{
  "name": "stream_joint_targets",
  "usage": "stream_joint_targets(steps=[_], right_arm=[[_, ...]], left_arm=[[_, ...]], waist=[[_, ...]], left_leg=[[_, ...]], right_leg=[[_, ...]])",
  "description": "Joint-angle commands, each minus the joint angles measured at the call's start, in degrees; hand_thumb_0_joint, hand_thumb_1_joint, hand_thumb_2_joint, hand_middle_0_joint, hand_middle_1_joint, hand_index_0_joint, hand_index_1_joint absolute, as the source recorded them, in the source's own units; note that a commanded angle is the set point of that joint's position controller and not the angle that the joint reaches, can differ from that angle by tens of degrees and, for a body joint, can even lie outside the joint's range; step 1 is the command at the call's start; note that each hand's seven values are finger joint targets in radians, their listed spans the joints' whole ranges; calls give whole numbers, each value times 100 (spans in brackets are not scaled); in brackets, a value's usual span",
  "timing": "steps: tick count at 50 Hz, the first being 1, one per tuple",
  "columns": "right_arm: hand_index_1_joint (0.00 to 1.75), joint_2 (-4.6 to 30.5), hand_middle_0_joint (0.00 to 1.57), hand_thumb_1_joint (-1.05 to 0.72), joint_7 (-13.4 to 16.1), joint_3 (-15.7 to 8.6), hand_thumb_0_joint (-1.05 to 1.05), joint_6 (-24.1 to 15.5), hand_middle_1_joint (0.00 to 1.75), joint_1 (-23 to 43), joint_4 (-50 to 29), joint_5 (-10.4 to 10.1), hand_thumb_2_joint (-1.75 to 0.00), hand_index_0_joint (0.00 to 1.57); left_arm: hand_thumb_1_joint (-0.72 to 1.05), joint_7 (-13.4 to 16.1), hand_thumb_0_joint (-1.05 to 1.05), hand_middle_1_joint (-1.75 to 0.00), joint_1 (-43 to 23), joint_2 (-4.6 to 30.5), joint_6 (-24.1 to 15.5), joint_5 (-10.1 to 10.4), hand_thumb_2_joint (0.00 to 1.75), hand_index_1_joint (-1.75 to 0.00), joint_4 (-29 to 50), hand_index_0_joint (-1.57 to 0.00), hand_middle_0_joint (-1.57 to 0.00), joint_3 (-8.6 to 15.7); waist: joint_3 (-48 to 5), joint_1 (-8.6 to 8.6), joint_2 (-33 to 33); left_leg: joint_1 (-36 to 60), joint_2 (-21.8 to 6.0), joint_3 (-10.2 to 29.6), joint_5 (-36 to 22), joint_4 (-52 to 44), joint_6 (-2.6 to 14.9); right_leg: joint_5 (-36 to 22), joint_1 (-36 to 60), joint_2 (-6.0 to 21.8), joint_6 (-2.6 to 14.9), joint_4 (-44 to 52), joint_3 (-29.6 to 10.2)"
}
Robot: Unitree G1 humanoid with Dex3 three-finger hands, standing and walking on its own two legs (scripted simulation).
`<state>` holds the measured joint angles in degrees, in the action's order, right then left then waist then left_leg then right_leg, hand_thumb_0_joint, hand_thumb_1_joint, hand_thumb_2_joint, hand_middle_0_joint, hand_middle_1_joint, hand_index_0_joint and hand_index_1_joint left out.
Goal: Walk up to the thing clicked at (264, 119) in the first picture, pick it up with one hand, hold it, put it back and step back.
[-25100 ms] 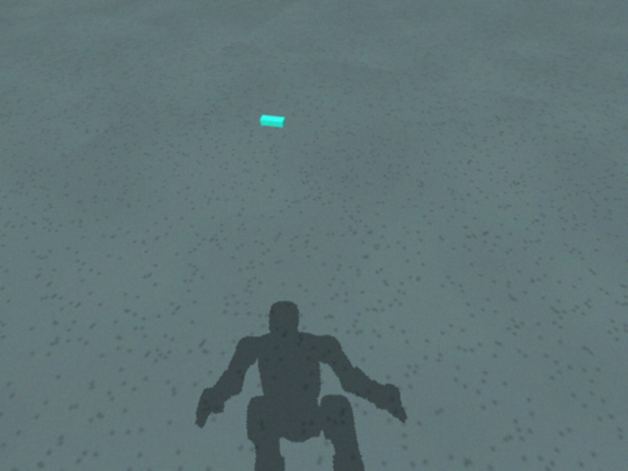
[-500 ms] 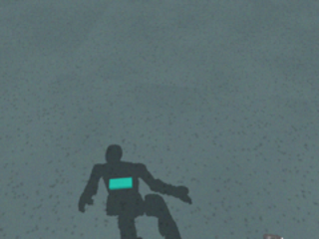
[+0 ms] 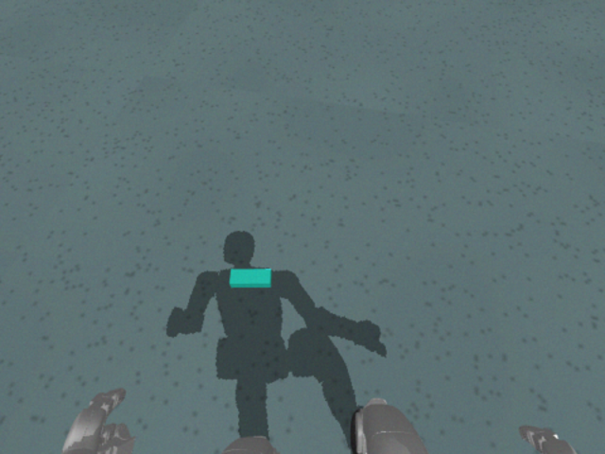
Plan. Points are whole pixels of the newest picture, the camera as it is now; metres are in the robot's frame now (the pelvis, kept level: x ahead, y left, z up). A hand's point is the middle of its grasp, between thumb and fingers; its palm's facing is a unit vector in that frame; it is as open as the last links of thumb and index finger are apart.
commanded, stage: walk up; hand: left
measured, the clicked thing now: (250, 278) +0.65 +0.20 -0.73
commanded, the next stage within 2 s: stand in 1.60 s
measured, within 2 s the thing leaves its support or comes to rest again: neither
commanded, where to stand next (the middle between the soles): +0.27 -0.04 m, yaw +0 degrees
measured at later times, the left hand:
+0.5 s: hand out of the picture -0.04 +0.27 -0.12, palm faces -0.10 -0.91 -0.41, open 7.3 cm
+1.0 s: hand out of the picture -0.12 +0.27 -0.13, palm faces -0.08 -0.94 -0.34, open 7.3 cm
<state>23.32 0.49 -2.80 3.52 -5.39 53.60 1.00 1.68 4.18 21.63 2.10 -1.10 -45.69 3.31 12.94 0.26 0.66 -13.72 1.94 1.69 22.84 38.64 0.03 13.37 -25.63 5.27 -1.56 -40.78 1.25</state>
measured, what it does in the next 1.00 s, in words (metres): walks backwards: right foot, then left foot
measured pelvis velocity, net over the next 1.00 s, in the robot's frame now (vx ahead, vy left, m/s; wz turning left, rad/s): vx -0.20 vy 0.02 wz -0.08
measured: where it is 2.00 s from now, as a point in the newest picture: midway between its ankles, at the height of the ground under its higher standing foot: outside the picture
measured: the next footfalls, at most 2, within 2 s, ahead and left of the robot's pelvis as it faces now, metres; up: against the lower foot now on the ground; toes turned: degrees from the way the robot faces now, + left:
right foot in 0.32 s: -0.16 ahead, -0.11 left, +0.00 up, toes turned -3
left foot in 0.60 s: -0.14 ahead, +0.13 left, +0.00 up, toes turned -5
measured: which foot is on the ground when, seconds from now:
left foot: down 0.00-0.34, up 0.36-0.58, down 0.60-1.00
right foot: down 0.00-0.00, up 0.02-0.30, down 0.32-1.00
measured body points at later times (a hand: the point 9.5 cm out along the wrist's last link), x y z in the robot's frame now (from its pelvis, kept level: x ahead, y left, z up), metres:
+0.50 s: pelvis -0.14 +0.01 +0.01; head -0.10 -0.01 +0.46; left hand -0.04 +0.31 -0.10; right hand -0.05 -0.31 -0.11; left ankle -0.14 +0.15 -0.65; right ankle -0.14 -0.11 -0.71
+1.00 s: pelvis -0.20 +0.02 +0.02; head -0.19 +0.02 +0.47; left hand -0.12 +0.32 -0.11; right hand -0.14 -0.30 -0.10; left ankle -0.18 +0.14 -0.71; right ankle -0.20 -0.11 -0.71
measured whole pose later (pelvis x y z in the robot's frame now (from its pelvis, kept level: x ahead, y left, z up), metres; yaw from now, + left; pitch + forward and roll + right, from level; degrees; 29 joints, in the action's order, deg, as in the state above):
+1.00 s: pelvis -0.20 +0.02 +0.02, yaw -5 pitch -3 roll -1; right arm 21.7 -0.6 -2.3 -0.5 -10.5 56.7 1.1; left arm -1.3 12.7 19.7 -0.4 -1.8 -57.3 3.1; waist 3.9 -0.1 -0.8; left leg -13.0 0.0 0.8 21.0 34.2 0.5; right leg 16.8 -11.5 -0.3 -0.4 -31.3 -1.8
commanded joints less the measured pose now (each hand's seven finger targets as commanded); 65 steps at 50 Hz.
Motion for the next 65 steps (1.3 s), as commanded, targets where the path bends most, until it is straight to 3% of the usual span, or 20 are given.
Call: stream_joint_targets(steps=[1,5,12,15,17,18,19,23,29,30,31,32,35,41,44,46,50,52,59,65], right_arm=[[30,2102,20,-90,-27,-568,0,-119,30,-314,-480,94,-90,20],[30,1311,20,-90,98,-315,0,-186,30,480,-687,108,-90,20],[30,1282,20,-90,98,-344,0,-137,30,-164,-709,42,-90,20],[30,1364,20,-90,65,-340,0,-47,30,129,-754,-57,-90,20],[30,910,20,-90,39,-198,0,-76,30,53,-863,-123,-90,20],[30,855,20,-90,123,-212,0,-49,30,346,-923,-116,-90,20],[30,1018,20,-90,142,-287,0,-17,30,331,-850,-89,-90,20],[30,964,20,-90,120,-245,0,-155,30,-360,-576,-136,-90,20],[30,776,20,-90,14,-272,0,-381,30,-653,-241,54,-90,20],[30,885,20,-90,32,-325,0,-442,30,-682,-174,111,-90,20],[30,1244,20,-90,59,-384,0,-503,30,-602,-214,212,-90,20],[30,1851,20,-90,36,-444,0,-518,30,-252,-306,151,-90,20],[30,1171,20,-90,51,-249,0,-665,30,275,-349,175,-90,20],[30,1161,20,-90,-44,-307,0,-520,30,-5,-266,131,-90,20],[30,697,20,-90,-29,-164,0,-503,30,-107,-304,-32,-90,20],[30,852,20,-90,-32,-221,0,-508,30,-306,-161,-4,-90,20],[30,822,20,-90,-12,-233,0,-656,30,-645,85,45,-90,20],[30,1123,20,-90,-27,-254,0,-681,30,-197,19,52,-90,20],[30,887,20,-90,-10,-161,0,-683,30,32,124,-4,-90,20],[30,862,20,-90,13,-199,0,-637,30,28,215,-44,-90,20]], left_arm=[[90,167,0,-30,-217,1211,16,68,90,-30,521,-20,-20,418],[90,141,0,-30,435,1183,17,121,90,-30,125,-20,-20,434],[90,1,0,-30,523,971,-121,15,90,-30,162,-20,-20,341],[90,2,0,-30,1113,917,-183,-51,90,-30,-192,-20,-20,338],[90,-4,0,-30,1081,1641,-271,-173,90,-30,-163,-20,-20,523],[90,-35,0,-30,763,2132,-224,-97,90,-30,-18,-20,-20,618],[90,-16,0,-30,558,2014,-260,-122,90,-30,133,-20,-20,576],[90,9,0,-30,97,1393,-245,-127,90,-30,228,-20,-20,472],[90,-119,0,-30,286,1412,-134,-111,90,-30,107,-20,-20,404],[90,-135,0,-30,480,1115,-108,-84,90,-30,67,-20,-20,298],[90,-167,0,-30,619,699,-104,9,90,-30,52,-20,-20,198],[90,-96,0,-30,214,1200,-97,0,90,-30,-70,-20,-20,362],[90,-196,0,-30,413,1091,-151,86,90,-30,-261,-20,-20,364],[90,-228,0,-30,712,926,-325,-36,90,-30,-653,-20,-20,347],[90,-162,0,-30,759,1545,-455,-85,90,-30,-705,-20,-20,421],[90,-187,0,-30,275,1535,-455,-46,90,-30,-528,-20,-20,381],[90,-209,0,-30,63,1087,-420,13,90,-30,-562,-20,-20,202],[90,-247,0,-30,230,985,-376,64,90,-30,-727,-20,-20,175],[90,-177,0,-30,300,1178,-509,66,90,-30,-985,-20,-20,180],[90,-117,0,-30,104,1114,-471,78,90,-30,-1027,-20,-20,145]], waist=[[-1685,453,-1654],[-1134,-216,-868],[-1657,169,-1188],[-1931,-148,-1143],[-1763,-67,538],[-1455,-380,1591],[-1123,-273,1127],[-1394,14,638],[-1299,-31,967],[-1334,-41,413],[-1377,-97,-785],[-992,121,-993],[-771,-214,-551],[-968,-148,-922],[-1243,-158,497],[-913,11,490],[-1220,197,354],[-1088,-47,-151],[-1411,-47,-283],[-1673,-15,-57]], left_leg=[[-180,-2483,2676,-3343,-1915,1648],[-81,-1768,1180,-3621,-1396,1280],[1172,-1532,946,-3868,-788,1255],[703,-1505,908,-3131,-451,984],[-1209,-583,454,-1048,431,272],[-1216,213,145,1251,1826,41],[-1030,81,794,1372,2700,-1],[-806,255,547,591,2560,-55],[397,-26,-254,-221,-1695,49],[1002,-339,492,-329,-2055,151],[1165,-1543,2393,572,-2546,512],[-533,-2289,3104,1460,-2768,1234],[-375,-1506,1657,286,-2390,913],[-360,-1183,873,277,-1777,642],[-947,-207,2,468,-247,39],[-464,-266,56,657,190,19],[795,-655,628,-793,-1720,196],[197,-1268,1508,540,-2259,598],[287,-685,284,-1854,-1460,155],[664,-789,244,-2635,-1331,270]], right_leg=[[2620,78,-1115,146,-2050,-682],[1752,-361,-1036,209,-3396,-1094],[1431,389,-693,4,-187,-239],[-39,1465,-680,219,1793,2],[-861,2258,582,756,1769,-1997],[-1515,1097,1760,1845,2132,-3093],[-1737,428,1890,1955,2159,-3157],[-1435,912,697,1271,1493,-1220],[606,987,538,959,1240,-1296],[755,386,303,678,804,-1157],[1351,-410,-365,320,-94,-720],[2038,151,-482,222,-738,-759],[1261,426,-523,289,-1007,-1006],[607,1834,-670,329,1862,-140],[1188,2105,701,1051,2425,-2409],[1682,1114,1101,1332,2581,-2553],[-245,687,186,534,1673,-1165],[745,896,-402,332,1300,-639],[-1418,1954,55,548,1793,-994],[-1846,1992,-24,488,1558,-750]])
